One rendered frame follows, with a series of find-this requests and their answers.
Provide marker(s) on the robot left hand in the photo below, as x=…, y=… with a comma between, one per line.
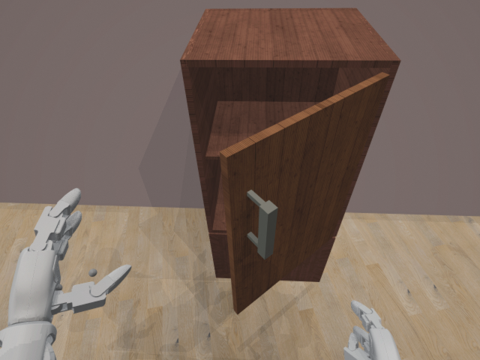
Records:
x=32, y=295

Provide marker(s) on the robot left forearm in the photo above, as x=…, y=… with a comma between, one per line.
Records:
x=28, y=341

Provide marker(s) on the robot right hand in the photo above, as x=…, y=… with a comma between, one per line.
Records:
x=378, y=343

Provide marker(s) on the handle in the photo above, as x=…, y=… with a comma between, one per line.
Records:
x=268, y=213

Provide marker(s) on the cupboard door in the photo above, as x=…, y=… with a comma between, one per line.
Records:
x=305, y=165

